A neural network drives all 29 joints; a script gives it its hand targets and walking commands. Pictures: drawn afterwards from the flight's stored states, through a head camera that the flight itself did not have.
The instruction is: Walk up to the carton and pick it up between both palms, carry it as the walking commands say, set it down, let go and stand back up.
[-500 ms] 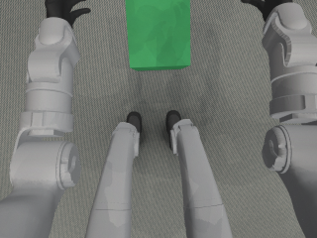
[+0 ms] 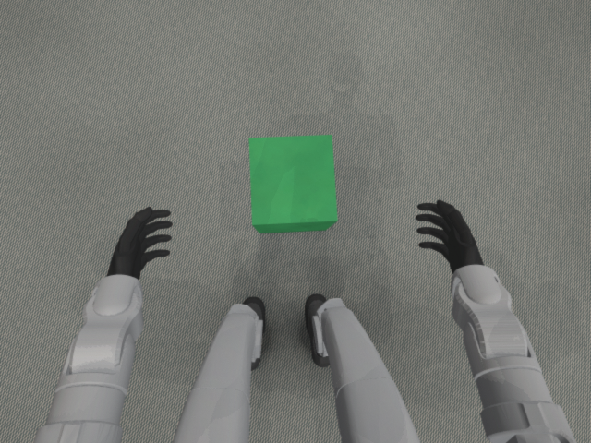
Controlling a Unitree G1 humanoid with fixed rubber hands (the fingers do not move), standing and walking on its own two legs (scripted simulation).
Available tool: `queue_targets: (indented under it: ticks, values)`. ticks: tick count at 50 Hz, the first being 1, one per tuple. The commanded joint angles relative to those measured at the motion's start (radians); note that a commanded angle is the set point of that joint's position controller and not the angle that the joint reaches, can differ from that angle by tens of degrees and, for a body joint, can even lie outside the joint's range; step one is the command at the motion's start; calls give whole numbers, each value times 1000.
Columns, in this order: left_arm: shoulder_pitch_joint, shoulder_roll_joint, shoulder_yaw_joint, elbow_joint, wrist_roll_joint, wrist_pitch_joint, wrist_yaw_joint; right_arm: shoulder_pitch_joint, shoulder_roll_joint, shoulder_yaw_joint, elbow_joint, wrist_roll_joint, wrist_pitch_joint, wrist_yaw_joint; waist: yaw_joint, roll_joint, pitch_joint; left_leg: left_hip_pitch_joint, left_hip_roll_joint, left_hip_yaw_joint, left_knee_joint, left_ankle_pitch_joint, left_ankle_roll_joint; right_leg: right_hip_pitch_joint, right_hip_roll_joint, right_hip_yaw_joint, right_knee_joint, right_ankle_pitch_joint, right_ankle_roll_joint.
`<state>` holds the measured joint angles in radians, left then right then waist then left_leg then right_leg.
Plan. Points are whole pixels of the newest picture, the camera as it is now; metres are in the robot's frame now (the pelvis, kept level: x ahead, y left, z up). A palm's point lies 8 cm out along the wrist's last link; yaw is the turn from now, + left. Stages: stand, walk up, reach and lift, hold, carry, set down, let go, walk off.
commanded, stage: let go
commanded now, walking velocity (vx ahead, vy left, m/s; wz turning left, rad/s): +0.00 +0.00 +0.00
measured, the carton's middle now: (291, 189) +0.50 -0.02 -0.60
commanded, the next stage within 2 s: stand in 0.78 s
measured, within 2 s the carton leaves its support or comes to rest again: neither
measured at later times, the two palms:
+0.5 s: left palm (57, 367) +0.21 +0.24 -0.03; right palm (501, 344) +0.21 -0.22 -0.03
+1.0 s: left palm (19, 365) +0.21 +0.29 -0.05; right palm (528, 314) +0.24 -0.25 -0.03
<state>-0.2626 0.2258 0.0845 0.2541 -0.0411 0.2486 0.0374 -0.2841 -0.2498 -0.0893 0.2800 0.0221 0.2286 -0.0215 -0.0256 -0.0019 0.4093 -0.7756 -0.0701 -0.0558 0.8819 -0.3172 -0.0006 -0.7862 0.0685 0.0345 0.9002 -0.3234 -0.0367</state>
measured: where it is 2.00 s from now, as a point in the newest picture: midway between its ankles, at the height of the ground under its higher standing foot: (286, 346)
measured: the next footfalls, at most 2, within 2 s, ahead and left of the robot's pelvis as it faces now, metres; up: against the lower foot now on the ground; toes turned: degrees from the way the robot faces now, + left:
none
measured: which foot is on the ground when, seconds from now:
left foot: down 0.00-1.00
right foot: down 0.00-1.00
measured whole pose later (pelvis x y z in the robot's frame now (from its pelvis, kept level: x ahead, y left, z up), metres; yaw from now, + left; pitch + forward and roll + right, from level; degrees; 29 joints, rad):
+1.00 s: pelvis +0.11 +0.01 +0.05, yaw +2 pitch -1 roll -1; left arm 0.29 0.29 0.06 0.75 0.05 0.03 0.00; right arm 0.29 -0.27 -0.06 0.71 -0.04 0.03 -0.01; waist 0.01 -0.01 -0.16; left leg -0.18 -0.05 -0.05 0.56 -0.37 0.04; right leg -0.15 0.04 -0.01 0.52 -0.36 -0.03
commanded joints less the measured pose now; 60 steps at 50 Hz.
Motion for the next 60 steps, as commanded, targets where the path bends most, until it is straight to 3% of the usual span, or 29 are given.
queue_targets:
  ticks: [1,4,5,6,7,8,10,11,14,16,17,19,20,21,25,26,28,29,36,37,38,40,42,44,51,52,56,59,60]
  values:
    - [164,39,22,-78,42,-136,-28,130,-65,-45,-73,-43,-131,34,32,-23,-1161,444,43,6,-184,260,-24,572,-55,17,-182,328,61]
    - [37,89,51,23,58,-173,-44,21,-46,-46,33,-46,-159,43,42,-39,-806,312,44,31,-257,58,-22,460,-68,18,-272,113,64]
    - [266,45,37,115,86,-168,-57,213,-30,-47,68,-93,-157,30,19,-40,-706,370,40,41,-284,27,-29,448,-68,7,-325,46,50]
    - [218,58,30,66,96,-180,-57,142,-31,-59,45,-80,-166,39,63,27,-642,368,35,51,-339,-12,-27,466,-67,15,-368,-16,42]
    - [117,66,8,82,75,-178,-65,110,-47,-53,84,-70,-160,46,26,13,-610,345,41,47,-374,-64,-18,476,-69,7,-377,-47,34]
    - [440,7,-37,92,67,-173,-73,439,-16,-6,48,-95,-164,43,-8,-17,-693,493,33,57,-385,49,-19,597,-59,-2,-416,47,35]
    - [223,79,14,54,57,-189,-85,216,-50,-40,29,-76,-163,44,24,-121,-538,479,31,57,-399,-32,-10,501,-69,-5,-447,-73,57]
    - [211,52,-4,59,67,-176,-92,274,-37,-40,110,-72,-159,54,4,20,-439,483,40,57,-436,-98,-22,490,-71,-3,-485,-135,38]
    - [295,89,19,-3,91,-186,-87,342,-34,10,15,-54,-158,71,59,-60,-412,603,21,58,-482,-40,-1,591,-70,0,-543,-77,49]
    - [279,98,10,-27,96,-161,-97,389,-49,7,40,-61,-152,81,10,19,-326,653,31,67,-488,-42,-7,565,-95,-2,-594,-61,46]
    - [319,85,12,-1,71,-171,-105,401,-56,-12,15,-80,-151,71,4,-70,-342,636,37,38,-495,1,-2,628,-72,-9,-562,-13,49]
    - [276,94,6,-24,88,-177,-103,319,-64,-34,-58,-68,-167,83,50,50,-340,615,40,48,-497,1,-22,657,-80,-11,-533,23,37]
    - [275,82,-8,-9,56,-175,-113,361,-67,-34,-52,-83,-170,81,-4,-32,-337,642,49,38,-506,20,-14,654,-67,-16,-531,49,41]
    - [321,94,4,-34,66,-171,-112,342,-78,-37,-74,-88,-158,83,59,-12,-387,651,49,36,-508,52,-26,721,-63,-24,-508,59,46]
    - [369,105,-11,8,66,-159,-120,457,-75,-15,-22,-60,-152,87,18,41,-318,608,64,31,-522,39,-11,756,-61,-24,-505,106,47]
    - [392,95,9,19,60,-151,-122,417,-65,-11,-57,-58,-144,91,55,-41,-324,593,49,34,-503,95,-2,777,-68,-31,-504,145,49]
    - [380,107,-4,-14,52,-149,-112,440,-78,-28,-76,-75,-136,92,6,-45,-402,671,62,-5,-480,163,-8,763,-63,-35,-485,200,46]
    - [388,100,7,14,77,-149,-111,411,-85,-28,-31,-71,-129,91,35,48,-349,654,51,21,-509,173,-22,745,-46,-31,-487,187,45]
    - [441,93,7,32,58,-130,-106,459,-102,-33,-35,-73,-109,88,17,-9,-424,750,67,-10,-444,388,-21,697,-44,-13,-479,293,45]
    - [422,208,26,226,63,-181,-51,487,-155,-20,179,-31,-154,37,53,-3,-703,636,110,-26,-358,511,-18,808,-124,-3,-417,460,57]
    - [498,254,37,205,46,-199,-35,429,-215,-28,137,-48,-176,27,89,45,-729,581,98,3,-337,549,-28,841,-144,20,-394,643,52]
    - [487,237,21,275,63,-221,-39,453,-171,-27,182,-63,-196,25,60,-21,-713,595,105,17,-304,561,4,821,-160,42,-405,753,25]
    - [508,246,16,300,81,-243,-32,516,-186,-31,225,-56,-218,11,26,64,-696,667,126,-16,-305,617,13,733,-158,38,-396,695,11]
    - [462,209,20,311,91,-254,-29,578,-187,-24,285,-63,-234,6,1,8,-649,713,153,-44,-345,618,14,631,-148,28,-418,549,15]
    - [474,234,22,375,94,-286,-13,521,-184,-24,313,-66,-262,6,12,-22,-497,618,148,-53,-360,567,41,543,-135,41,-440,522,21]
    - [458,221,26,398,93,-288,-22,510,-178,-20,342,-72,-274,6,9,77,-482,577,135,-60,-372,529,44,584,-138,55,-464,556,14]
    - [495,282,45,425,99,-304,-22,522,-221,-36,370,-66,-268,-2,32,-15,-376,492,156,-95,-446,471,36,563,-135,55,-461,404,9]
    - [529,216,23,472,97,-297,-29,559,-250,-29,406,-84,-294,-17,43,17,-397,564,171,-125,-465,506,19,525,-114,55,-449,258,16]
    - [561,268,39,475,94,-298,-20,514,-204,-18,385,-69,-291,-2,67,-7,-414,529,146,-90,-456,337,63,571,-129,65,-503,279,16]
